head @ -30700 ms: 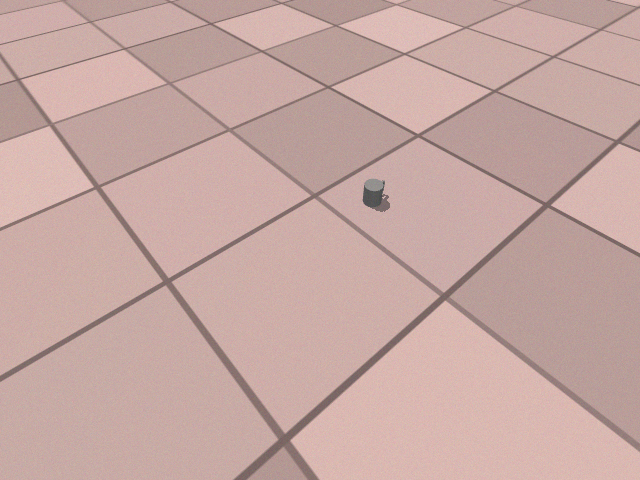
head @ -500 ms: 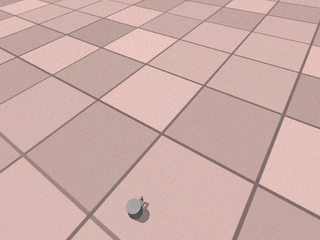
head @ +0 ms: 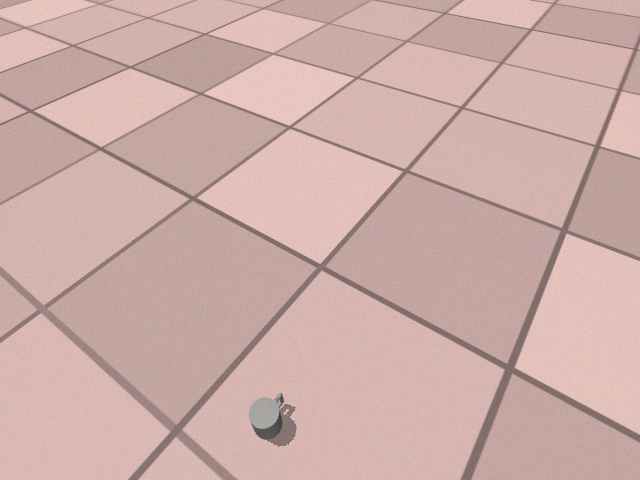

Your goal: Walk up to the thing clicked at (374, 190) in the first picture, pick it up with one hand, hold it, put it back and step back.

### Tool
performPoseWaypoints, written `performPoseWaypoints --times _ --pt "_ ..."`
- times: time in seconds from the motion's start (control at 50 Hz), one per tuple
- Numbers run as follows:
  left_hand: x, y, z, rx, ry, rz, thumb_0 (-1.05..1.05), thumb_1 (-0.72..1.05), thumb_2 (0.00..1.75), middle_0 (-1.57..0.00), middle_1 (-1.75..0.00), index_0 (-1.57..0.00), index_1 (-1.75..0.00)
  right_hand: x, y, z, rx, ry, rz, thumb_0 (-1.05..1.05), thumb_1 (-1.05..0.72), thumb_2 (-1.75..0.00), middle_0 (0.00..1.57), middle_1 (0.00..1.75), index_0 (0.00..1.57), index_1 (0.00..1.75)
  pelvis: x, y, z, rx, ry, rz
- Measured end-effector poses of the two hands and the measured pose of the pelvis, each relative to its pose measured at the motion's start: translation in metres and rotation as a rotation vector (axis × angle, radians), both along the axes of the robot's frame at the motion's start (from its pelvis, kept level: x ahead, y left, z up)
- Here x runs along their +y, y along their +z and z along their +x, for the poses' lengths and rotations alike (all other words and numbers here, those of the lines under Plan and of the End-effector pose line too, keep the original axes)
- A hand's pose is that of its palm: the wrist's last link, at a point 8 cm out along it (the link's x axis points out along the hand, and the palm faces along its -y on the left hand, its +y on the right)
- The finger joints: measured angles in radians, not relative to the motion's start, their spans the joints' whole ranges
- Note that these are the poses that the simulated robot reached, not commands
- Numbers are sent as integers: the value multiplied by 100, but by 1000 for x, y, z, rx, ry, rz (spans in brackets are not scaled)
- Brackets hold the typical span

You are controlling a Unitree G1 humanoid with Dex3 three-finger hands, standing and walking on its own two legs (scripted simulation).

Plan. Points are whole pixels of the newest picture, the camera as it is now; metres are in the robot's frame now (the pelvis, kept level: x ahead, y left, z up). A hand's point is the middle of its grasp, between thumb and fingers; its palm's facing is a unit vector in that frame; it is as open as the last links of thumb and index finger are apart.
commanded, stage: stand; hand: left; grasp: from above
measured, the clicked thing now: (269, 413) +0.47 +0.19 -0.73
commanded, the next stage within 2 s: step back in 0.44 s
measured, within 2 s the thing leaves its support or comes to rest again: neither
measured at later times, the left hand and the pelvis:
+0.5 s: hand out of the picture +0.07 +0.25 -0.16, palm faces +0.03 -0.94 -0.34, open 7.4 cm; pelvis -0.01 +0.00 +0.00, yaw +0 degrees
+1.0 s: hand out of the picture +0.04 +0.32 -0.18, palm faces -0.08 -0.93 -0.37, open 7.4 cm; pelvis -0.09 +0.06 -0.02, yaw -2 degrees
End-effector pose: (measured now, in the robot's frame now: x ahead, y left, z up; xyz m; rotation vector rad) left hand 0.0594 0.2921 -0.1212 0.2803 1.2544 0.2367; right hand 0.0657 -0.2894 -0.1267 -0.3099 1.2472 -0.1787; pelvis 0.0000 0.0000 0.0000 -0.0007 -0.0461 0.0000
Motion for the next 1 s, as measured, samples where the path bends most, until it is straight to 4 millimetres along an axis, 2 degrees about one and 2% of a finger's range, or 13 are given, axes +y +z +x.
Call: performPoseWaypoints --times 0.44,0.6,0.68,0.74,0.8,0.88,1.0 --pt "2 2 1 -9 -15 5 0 90 90 -20 -30 -20 -30 -3 1 -4 1 -1 -2 0 -91 -90 21 30 21 29 -1 0 -1 1 -1 1" --pt "21 -4 1 -35 -14 32 0 90 90 -20 -30 -21 -30 -12 -1 -8 -6 -17 -31 0 -91 -90 21 30 21 29 8 -11 -27 11 5 -7" --pt "40 -10 9 -65 -56 47 0 90 90 -20 -30 -21 -30 -9 3 -23 -5 -27 -69 0 -91 -90 21 30 21 29 24 -18 -40 20 6 2" --pt "57 -22 21 -110 -74 42 0 90 90 -20 -30 -21 -30 -2 1 -43 10 -17 -112 0 -91 -90 21 30 21 29 40 -29 -49 29 19 -10" --pt "66 -25 25 -134 -72 43 0 90 90 -20 -30 -20 -30 11 3 -65 54 -10 -122 0 -91 -90 20 30 20 29 47 -29 -62 21 20 -9" --pt "68 -23 13 -120 -87 35 0 90 90 -20 -30 -20 -30 25 9 -85 68 -22 -118 0 -91 -90 21 30 21 29 52 -21 -73 34 5 -17" --pt "67 -23 -24 -51 -127 34 0 90 90 -20 -30 -20 -30 37 6 -95 -21 -46 -96 0 -91 -90 21 30 21 30 56 -20 -93 28 -42 -18"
